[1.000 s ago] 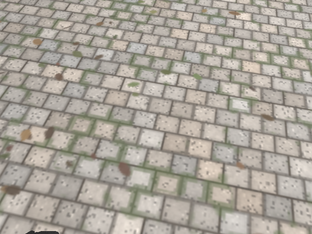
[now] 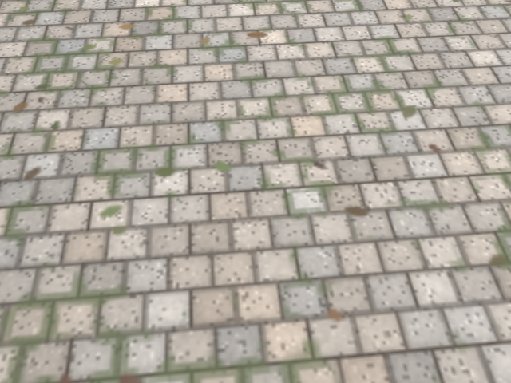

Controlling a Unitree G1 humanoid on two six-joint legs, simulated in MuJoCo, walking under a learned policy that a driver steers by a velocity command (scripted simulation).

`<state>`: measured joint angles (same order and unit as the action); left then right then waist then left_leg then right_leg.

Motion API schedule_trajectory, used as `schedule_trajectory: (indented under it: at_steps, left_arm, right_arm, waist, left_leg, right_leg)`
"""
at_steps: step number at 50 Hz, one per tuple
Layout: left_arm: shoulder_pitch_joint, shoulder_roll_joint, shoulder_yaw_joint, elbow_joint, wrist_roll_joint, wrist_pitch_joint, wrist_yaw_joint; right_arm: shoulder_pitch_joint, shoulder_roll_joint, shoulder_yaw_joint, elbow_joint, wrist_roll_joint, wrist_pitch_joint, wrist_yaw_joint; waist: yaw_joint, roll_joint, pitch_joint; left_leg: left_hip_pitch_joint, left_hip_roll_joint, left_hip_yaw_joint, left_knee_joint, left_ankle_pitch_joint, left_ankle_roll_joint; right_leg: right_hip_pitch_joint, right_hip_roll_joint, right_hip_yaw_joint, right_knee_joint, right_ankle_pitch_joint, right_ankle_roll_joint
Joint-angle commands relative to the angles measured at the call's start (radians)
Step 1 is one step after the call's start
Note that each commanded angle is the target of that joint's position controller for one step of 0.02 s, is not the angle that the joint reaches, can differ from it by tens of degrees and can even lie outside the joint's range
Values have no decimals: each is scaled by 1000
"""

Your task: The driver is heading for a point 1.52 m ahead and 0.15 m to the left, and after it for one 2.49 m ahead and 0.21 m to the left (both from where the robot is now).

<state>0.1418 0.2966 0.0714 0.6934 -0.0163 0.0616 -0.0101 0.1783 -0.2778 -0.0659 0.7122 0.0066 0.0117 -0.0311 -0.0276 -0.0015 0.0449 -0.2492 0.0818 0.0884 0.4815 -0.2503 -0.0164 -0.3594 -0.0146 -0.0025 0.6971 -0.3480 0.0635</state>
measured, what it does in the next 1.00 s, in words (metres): steps on the spot: right foot, then left foot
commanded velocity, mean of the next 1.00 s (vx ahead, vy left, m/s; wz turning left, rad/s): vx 0.00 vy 0.00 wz -0.07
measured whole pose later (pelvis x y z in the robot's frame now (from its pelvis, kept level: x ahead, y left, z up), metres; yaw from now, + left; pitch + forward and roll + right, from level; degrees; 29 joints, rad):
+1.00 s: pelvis +0.00 -0.01 +0.00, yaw -3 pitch -2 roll +0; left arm 0.17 0.23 0.04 1.05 0.00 0.02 0.03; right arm 0.21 -0.23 -0.02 1.00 -0.01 -0.01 -0.03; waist 0.00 0.00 0.04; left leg -0.17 0.01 0.00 0.48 -0.27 -0.01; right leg -0.20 0.01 0.02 0.49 -0.25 0.00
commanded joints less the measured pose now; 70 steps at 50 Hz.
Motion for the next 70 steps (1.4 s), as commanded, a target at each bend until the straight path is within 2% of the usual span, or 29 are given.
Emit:
schedule_trajectory:
  at_steps: [1, 2, 3, 4, 5, 6, 7, 8, 10, 12, 15, 17, 18, 19, 20, 21, 22, 23, 25, 29, 35, 48, 65, 66, 67, 69, 70]
  left_arm:
    - [69, 90, 26, -43, 8, -12, -3]
    - [92, 143, 35, -44, 10, -12, 7]
    - [73, 223, 44, -67, 22, -8, 24]
    - [84, 157, 25, -63, 51, -26, 14]
    - [48, 137, 17, -54, 55, -44, 7]
    - [2, 128, 15, -45, 44, -56, 7]
    - [-28, 117, 10, -45, 32, -62, 8]
    - [-53, 115, 7, -39, 26, -64, 11]
    - [-66, 84, -3, -25, 29, -65, 17]
    - [-69, 75, -5, -10, 27, -64, 20]
    - [-49, 87, -4, 19, 28, -59, 21]
    - [-69, 70, -14, 36, 16, -57, 19]
    - [-37, 54, -19, 53, 15, -63, 17]
    - [-13, 43, -23, 63, 31, -71, 13]
    - [25, 43, -16, 67, 34, -75, 7]
    - [-27, 64, -16, 77, 38, -72, 9]
    - [-52, 69, -12, 78, 31, -68, 12]
    - [-56, 56, -13, 86, 27, -61, 19]
    - [-39, 54, -12, 105, 27, -50, 25]
    - [-25, 46, -11, 150, 24, -51, 28]
    - [0, 49, -9, 217, 22, -54, 34]
    - [31, 49, -17, 318, 18, -55, 46]
    - [64, 27, -30, 378, 16, -56, 50]
    - [82, 18, -32, 389, 16, -55, 51]
    - [91, 29, -28, 393, 9, -53, 53]
    - [93, 47, -21, 382, 3, -59, 55]
    - [95, 44, -21, 376, 1, -70, 53]
  right_arm:
    - [4, -162, -40, -26, 26, -14, 6]
    - [54, -113, -23, -12, -1, -22, 11]
    - [66, -41, 8, -41, -56, -33, 26]
    - [-20, -105, -14, -52, -31, -28, 12]
    - [-38, -149, -28, -42, -5, -18, 5]
    - [-26, -144, -32, -25, -1, -8, -2]
    - [-7, -143, -36, -4, -6, 4, -10]
    - [13, -141, -38, 5, -12, 11, -15]
    - [45, -111, -31, 22, -8, 9, -15]
    - [26, -81, -17, 27, -6, 4, -14]
    - [12, -87, -13, 31, -2, -1, -10]
    - [56, -78, -8, 57, -6, -7, -4]
    - [60, -96, -7, 62, -21, -10, -1]
    - [65, -141, -12, 57, -29, -12, -3]
    - [40, -194, -27, 79, -16, -12, 0]
    - [20, -134, -17, 72, -12, -17, 8]
    - [16, -106, -8, 80, -21, -23, 11]
    - [9, -106, -7, 86, -27, -28, 10]
    - [20, -91, -1, 103, -23, -40, 8]
    - [32, -89, 4, 132, -18, -39, -1]
    - [29, -82, 10, 171, -16, -36, -5]
    - [40, -64, 22, 255, -13, -30, -6]
    - [87, -45, 35, 328, -11, -27, -12]
    - [107, -35, 37, 341, -10, -26, -13]
    - [112, -43, 33, 344, -3, -23, -16]
    - [99, -59, 27, 328, 3, -26, -20]
    - [100, -54, 28, 321, 6, -36, -19]
  waist:
    - [46, 153, -121]
    - [28, 25, -174]
    - [-8, -277, -197]
    - [71, -207, -214]
    - [59, -148, -159]
    - [40, -142, -128]
    - [32, -141, -107]
    - [17, -140, -93]
    - [1, -134, -106]
    - [18, -136, -107]
    - [38, -134, -107]
    - [-1, -111, -91]
    - [0, -76, -89]
    - [22, -12, -94]
    - [84, 117, -79]
    - [38, 92, -67]
    - [32, 81, -52]
    - [33, 78, -48]
    - [31, 72, -39]
    - [23, 31, -34]
    - [24, 1, -29]
    - [29, 5, -21]
    - [29, 1, -8]
    - [30, 0, -31]
    - [31, -1, -16]
    - [33, -5, 65]
    - [33, -10, 96]
  left_leg:
    - [68, 169, -136, -8, 385, 153]
    - [-44, 108, -68, 108, 194, 63]
    - [-260, 1, 9, 321, -335, -40]
    - [-270, -9, -96, 446, -431, -61]
    - [-264, -1, -118, 516, -391, -61]
    - [-276, 1, -128, 523, -331, -59]
    - [-275, 3, -135, 526, -287, -65]
    - [-242, -2, -138, 534, -237, -74]
    - [-184, -9, -131, 476, -175, -81]
    - [-134, -8, -120, 340, -155, -78]
    - [-59, -20, -108, 180, -135, -70]
    - [55, -33, -91, -40, 45, -46]
    - [131, -14, -124, -102, 183, -29]
    - [185, 53, -191, -96, 340, -5]
    - [113, 48, -173, -42, 241, 38]
    - [43, 27, -166, -68, 113, 50]
    - [20, 18, -163, -83, 66, 37]
    - [13, 9, -156, -89, 70, 23]
    - [26, 0, -145, -82, 94, 10]
    - [41, -11, -136, -75, 90, 12]
    - [48, -22, -128, -76, 98, 17]
    - [44, -43, -111, -86, 105, 18]
    - [32, -54, -104, -91, 91, 19]
    - [40, -66, -92, -92, -9, 22]
    - [18, -82, -81, -77, -168, 35]
    - [-71, -77, -104, -63, -428, 69]
    - [-102, -65, -124, -57, -457, 84]
  right_leg:
    - [184, 41, -41, -342, 242, -72]
    - [364, -71, 106, -353, 486, -106]
    - [474, -316, 355, -286, 896, -240]
    - [337, -372, 388, -319, 786, -386]
    - [280, -313, 325, -345, 667, -372]
    - [258, -258, 274, -355, 566, -325]
    - [240, -233, 247, -361, 528, -297]
    - [199, -219, 225, -365, 551, -291]
    - [181, -188, 182, -365, 547, -283]
    - [191, -172, 168, -354, 509, -276]
    - [199, -191, 215, -350, 441, -290]
    - [155, -164, 209, -337, 336, -253]
    - [118, -139, 203, -337, 266, -206]
    - [82, -93, 170, -306, 182, -157]
    - [104, -21, 96, -324, 111, -121]
    - [159, -5, 75, -296, 105, -95]
    - [167, -4, 72, -282, 111, -94]
    - [171, -12, 76, -277, 133, -101]
    - [159, -14, 80, -280, 167, -105]
    - [154, -13, 77, -284, 184, -99]
    - [162, -12, 70, -286, 211, -88]
    - [176, -11, 59, -288, 233, -85]
    - [167, -5, 45, -295, 225, -83]
    - [174, 5, 35, -298, 120, -86]
    - [153, 21, 25, -288, -59, -98]
    - [59, 11, 53, -289, -346, -133]
    - [33, -8, 81, -296, -384, -149]
Velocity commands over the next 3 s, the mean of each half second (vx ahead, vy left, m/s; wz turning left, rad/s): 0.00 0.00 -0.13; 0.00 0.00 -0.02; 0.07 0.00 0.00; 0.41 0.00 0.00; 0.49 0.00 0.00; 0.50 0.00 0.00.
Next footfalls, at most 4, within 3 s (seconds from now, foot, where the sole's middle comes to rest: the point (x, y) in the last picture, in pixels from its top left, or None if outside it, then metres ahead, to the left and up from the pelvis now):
0.04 right None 0.04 -0.13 -0.78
0.36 left None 0.04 0.12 -0.78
2.00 right None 0.42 -0.13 -0.78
2.54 left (217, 290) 0.72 0.12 -0.78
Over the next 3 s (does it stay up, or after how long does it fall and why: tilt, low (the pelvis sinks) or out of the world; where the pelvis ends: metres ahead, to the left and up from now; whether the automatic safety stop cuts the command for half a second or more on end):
stays up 0.79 0.01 0.00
